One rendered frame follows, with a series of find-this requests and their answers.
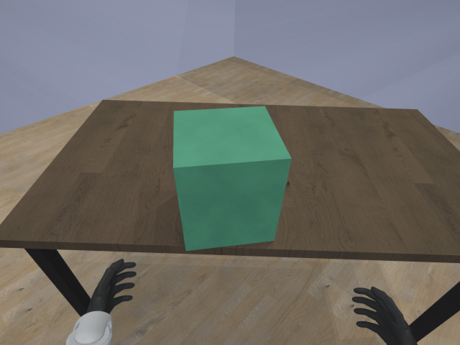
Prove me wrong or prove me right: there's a robot right hand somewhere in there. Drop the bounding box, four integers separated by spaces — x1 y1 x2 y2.
352 287 418 345

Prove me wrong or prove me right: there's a carton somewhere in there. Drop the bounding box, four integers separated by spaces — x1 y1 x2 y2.
173 106 292 251

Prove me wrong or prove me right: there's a table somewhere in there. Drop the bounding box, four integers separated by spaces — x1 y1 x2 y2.
0 100 460 342

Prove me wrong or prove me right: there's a robot left hand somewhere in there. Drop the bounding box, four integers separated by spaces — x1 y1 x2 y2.
86 259 136 314

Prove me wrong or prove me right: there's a left robot forearm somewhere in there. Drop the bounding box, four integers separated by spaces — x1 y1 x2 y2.
66 311 113 345

